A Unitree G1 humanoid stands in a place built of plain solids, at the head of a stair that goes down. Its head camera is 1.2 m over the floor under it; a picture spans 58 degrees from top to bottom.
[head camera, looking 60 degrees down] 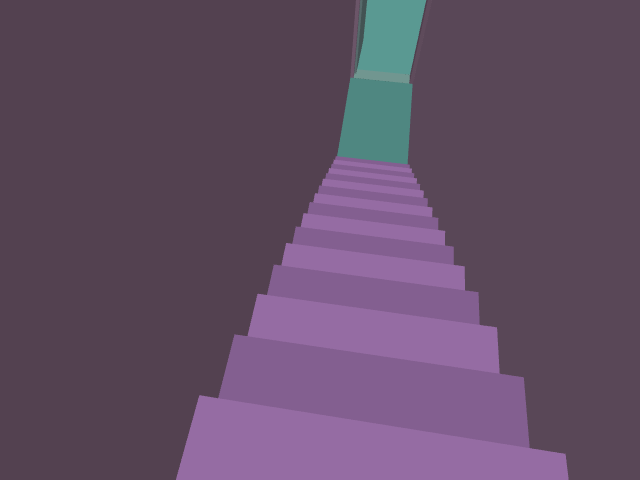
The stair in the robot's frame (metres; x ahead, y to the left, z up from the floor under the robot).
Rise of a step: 0.20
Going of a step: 0.23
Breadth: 0.94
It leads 9 degrees to the right of straight ahead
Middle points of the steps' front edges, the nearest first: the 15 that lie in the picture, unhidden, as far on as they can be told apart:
0.15 -0.15 0.00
0.38 -0.18 -0.20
0.61 -0.22 -0.41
0.84 -0.25 -0.61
1.08 -0.29 -0.81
1.31 -0.32 -1.02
1.54 -0.35 -1.22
1.77 -0.39 -1.43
2.00 -0.42 -1.63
2.24 -0.46 -1.83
2.47 -0.49 -2.04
2.70 -0.53 -2.24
2.93 -0.56 -2.44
3.16 -0.60 -2.65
3.40 -0.63 -2.85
